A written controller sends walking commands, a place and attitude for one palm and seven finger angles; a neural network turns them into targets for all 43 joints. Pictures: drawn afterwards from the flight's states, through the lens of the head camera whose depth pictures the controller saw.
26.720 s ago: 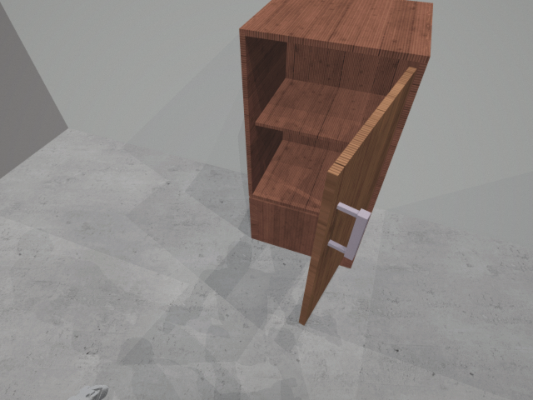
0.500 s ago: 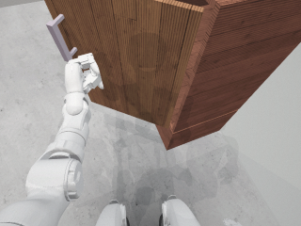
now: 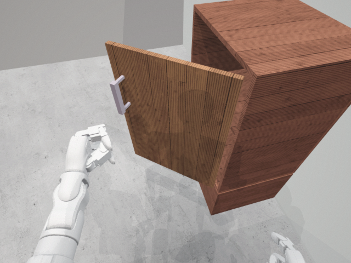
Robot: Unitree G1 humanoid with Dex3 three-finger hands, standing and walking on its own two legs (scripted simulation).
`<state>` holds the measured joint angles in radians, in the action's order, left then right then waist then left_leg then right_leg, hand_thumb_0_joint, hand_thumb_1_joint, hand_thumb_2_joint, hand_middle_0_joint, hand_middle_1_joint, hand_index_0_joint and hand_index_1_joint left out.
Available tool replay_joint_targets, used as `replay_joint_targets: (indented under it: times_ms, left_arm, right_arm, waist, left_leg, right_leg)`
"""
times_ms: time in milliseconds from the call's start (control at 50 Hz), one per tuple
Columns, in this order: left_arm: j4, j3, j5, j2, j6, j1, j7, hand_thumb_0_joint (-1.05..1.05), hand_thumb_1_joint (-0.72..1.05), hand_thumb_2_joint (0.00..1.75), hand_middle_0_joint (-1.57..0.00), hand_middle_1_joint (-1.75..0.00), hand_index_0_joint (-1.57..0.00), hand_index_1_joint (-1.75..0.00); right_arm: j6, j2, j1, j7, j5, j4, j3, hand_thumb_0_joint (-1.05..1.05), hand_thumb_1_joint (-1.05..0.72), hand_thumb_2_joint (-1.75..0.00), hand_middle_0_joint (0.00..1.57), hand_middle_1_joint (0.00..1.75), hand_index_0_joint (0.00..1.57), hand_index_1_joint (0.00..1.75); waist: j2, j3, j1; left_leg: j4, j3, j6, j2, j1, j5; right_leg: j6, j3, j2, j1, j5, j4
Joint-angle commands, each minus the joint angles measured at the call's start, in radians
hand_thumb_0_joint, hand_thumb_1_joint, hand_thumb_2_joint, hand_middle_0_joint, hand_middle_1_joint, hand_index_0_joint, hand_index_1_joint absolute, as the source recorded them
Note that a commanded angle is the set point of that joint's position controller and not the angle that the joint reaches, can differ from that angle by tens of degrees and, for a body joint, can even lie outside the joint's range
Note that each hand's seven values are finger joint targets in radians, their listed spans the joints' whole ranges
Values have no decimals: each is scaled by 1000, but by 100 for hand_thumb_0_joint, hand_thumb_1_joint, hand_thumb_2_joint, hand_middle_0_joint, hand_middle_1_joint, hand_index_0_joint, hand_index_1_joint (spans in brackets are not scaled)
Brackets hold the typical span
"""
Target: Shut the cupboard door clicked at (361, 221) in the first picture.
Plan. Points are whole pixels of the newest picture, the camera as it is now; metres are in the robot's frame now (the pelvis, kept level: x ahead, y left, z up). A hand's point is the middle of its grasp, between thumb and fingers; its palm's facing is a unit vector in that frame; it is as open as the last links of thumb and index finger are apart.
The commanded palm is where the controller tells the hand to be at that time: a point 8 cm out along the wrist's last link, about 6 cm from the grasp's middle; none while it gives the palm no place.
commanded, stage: draw the hand back to the body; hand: left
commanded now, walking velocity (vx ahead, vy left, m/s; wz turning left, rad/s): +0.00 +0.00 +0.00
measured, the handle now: (121, 95) +0.64 +0.21 -0.01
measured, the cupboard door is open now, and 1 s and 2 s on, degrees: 48 48 48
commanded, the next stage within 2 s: step back with the hand held close in 1.00 s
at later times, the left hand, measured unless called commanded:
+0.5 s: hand (28, 177) +0.23 +0.25 +0.16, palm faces +0.38 -0.85 -0.37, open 5.2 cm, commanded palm +0.18 +0.29 +0.19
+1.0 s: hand (6, 190) +0.20 +0.26 +0.19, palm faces +0.45 -0.79 -0.41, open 7.4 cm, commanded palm +0.15 +0.30 +0.20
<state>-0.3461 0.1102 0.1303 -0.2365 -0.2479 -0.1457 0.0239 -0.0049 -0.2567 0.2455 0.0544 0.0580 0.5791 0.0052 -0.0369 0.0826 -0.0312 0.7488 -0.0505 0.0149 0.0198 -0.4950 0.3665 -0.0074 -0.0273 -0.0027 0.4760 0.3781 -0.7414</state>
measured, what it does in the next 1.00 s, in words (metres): stands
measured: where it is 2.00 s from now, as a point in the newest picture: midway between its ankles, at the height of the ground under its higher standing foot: outside the picture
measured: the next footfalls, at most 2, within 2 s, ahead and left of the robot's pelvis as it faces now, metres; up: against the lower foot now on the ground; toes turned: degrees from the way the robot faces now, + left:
none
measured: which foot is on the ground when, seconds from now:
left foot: down 0.00-1.00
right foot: down 0.00-1.00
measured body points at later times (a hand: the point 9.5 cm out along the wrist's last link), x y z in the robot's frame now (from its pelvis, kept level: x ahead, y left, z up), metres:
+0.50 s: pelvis +0.02 +0.01 +0.03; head +0.01 -0.03 +0.48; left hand +0.21 +0.29 +0.18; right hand +0.22 -0.19 -0.06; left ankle +0.01 +0.11 -0.71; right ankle +0.00 -0.11 -0.71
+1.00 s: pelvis +0.02 -0.01 +0.03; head -0.01 -0.03 +0.48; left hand +0.17 +0.30 +0.21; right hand +0.20 -0.23 -0.06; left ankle +0.01 +0.11 -0.71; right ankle +0.00 -0.11 -0.71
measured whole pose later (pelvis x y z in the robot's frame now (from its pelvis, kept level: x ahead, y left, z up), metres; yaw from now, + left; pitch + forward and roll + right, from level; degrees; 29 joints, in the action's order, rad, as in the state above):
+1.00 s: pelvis +0.02 -0.01 +0.03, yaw +1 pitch -4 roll +0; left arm 0.36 0.32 0.07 -0.34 -0.09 0.47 -0.10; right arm 0.11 -0.23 0.20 0.09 0.02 0.63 -0.02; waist -0.07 0.00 0.05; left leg 0.42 -0.04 0.01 0.01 -0.10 0.24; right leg -0.01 -0.04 0.00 0.08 0.26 -0.40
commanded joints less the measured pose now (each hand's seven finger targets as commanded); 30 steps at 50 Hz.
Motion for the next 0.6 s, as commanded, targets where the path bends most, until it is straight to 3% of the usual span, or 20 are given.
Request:
replay_joint_targets:
  times_ms: [0, 20, 80, 160, 200, 260, 320, 400, 580]
  left_arm:
    - [373, 42, -47, -182, 43, -159, -91, 0, 90, 90, -102, -120, -102, -120]
    - [388, 51, -53, -189, 58, -149, -99, 0, 90, 90, -100, -117, -100, -117]
    - [457, 77, -61, -209, 93, -97, -116, 0, 90, 90, -92, -108, -92, -108]
    - [569, 56, -65, -177, 126, 24, -121, 0, 90, 90, -81, -96, -81, -96]
    - [629, 65, -67, -175, 136, 70, -125, 0, 90, 90, -75, -90, -75, -90]
    - [675, 118, -69, -212, 151, 161, -128, 0, 90, 90, -67, -81, -67, -81]
    - [774, 160, -73, -229, 149, 220, -130, 0, 90, 90, -58, -72, -58, -72]
    - [828, 220, -68, -252, 154, 336, -136, 0, 90, 90, -47, -60, -47, -60]
    - [945, 372, -58, -327, 126, 544, -149, 0, 90, 90, -23, -33, -23, -33]
  right_arm:
    - [20, -83, -109, 38, -6, -156, 15, 0, -90, -90, 20, 30, 20, 30]
    - [18, -84, -121, 44, -5, -156, 11, 0, -90, -90, 20, 30, 20, 30]
    - [22, -77, -142, 54, -9, -152, -2, 0, -90, -90, 20, 30, 20, 30]
    - [44, -71, -155, 45, -19, -152, -13, 0, -90, -90, 20, 30, 20, 30]
    - [54, -67, -161, 40, -26, -150, -18, 0, -90, -90, 20, 30, 20, 30]
    - [64, -73, -167, 33, -34, -147, -16, 0, -90, -90, 20, 30, 20, 30]
    - [75, -66, -176, 27, -39, -149, -18, 0, -90, -90, 20, 30, 20, 30]
    - [87, -60, -183, 23, -43, -142, -15, 0, -90, -90, 20, 30, 20, 30]
    - [127, -59, -184, 23, -41, -129, 4, 0, -90, -90, 20, 30, 20, 30]
  waist:
    - [39, 147, 22]
    - [59, 124, 22]
    - [20, 103, 30]
    - [-41, 77, 41]
    - [-37, 66, 44]
    - [16, 40, 56]
    - [-45, 61, 68]
    - [-13, 30, 77]
    - [-13, 10, 97]
  left_leg:
    - [-214, 30, 18, -14, 226, -203]
    - [-235, 31, 19, -13, 244, -204]
    - [-284, 28, 18, -13, 312, -232]
    - [-336, 36, 9, -6, 386, -315]
    - [-356, 40, 5, -2, 413, -358]
    - [-374, 42, 5, 0, 416, -379]
    - [-379, 44, -1, 2, 446, -447]
    - [-383, 39, -1, 0, 425, -433]
    - [-375, 26, 6, -4, 400, -400]
  right_leg:
    - [-6, 10, 0, -199, -267, 213]
    - [-5, 7, 4, -206, -262, 234]
    - [-6, 4, 1, -262, -281, 285]
    - [-13, -8, 3, -326, -327, 326]
    - [-12, -16, 4, -345, -355, 338]
    - [-10, -19, 6, -374, -364, 362]
    - [-9, -20, 5, -393, -394, 363]
    - [-5, -22, 1, -407, -395, 372]
    - [2, -18, -4, -406, -380, 378]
